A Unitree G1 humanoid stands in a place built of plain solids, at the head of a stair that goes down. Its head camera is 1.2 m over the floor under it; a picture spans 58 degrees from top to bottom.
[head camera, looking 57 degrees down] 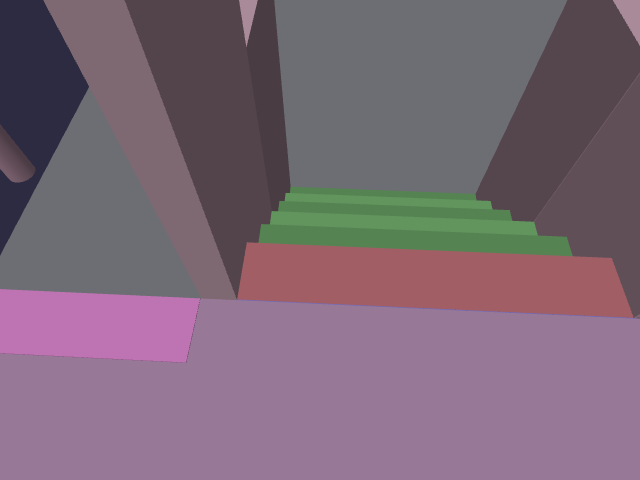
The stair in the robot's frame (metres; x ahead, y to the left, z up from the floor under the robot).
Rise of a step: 0.19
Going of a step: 0.21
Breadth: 1.20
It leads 3 degrees to the right of straight ahead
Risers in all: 6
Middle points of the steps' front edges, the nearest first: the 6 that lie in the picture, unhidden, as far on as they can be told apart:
0.74 -0.35 0.00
0.95 -0.36 -0.19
1.16 -0.37 -0.38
1.37 -0.38 -0.57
1.58 -0.39 -0.77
1.78 -0.40 -0.96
